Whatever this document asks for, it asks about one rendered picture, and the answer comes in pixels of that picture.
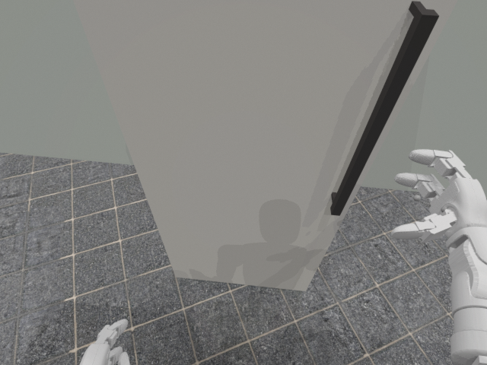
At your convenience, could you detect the fridge door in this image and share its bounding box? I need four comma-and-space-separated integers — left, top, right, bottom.
73, 0, 458, 291

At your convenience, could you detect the right robot hand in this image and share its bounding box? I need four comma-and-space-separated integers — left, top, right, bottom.
391, 149, 487, 243

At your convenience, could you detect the handle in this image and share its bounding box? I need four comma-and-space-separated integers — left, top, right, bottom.
330, 1, 439, 216

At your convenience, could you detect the right robot forearm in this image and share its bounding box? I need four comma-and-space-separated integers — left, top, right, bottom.
445, 226, 487, 365

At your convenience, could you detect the left robot hand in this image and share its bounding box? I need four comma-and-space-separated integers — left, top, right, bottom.
80, 319, 130, 365

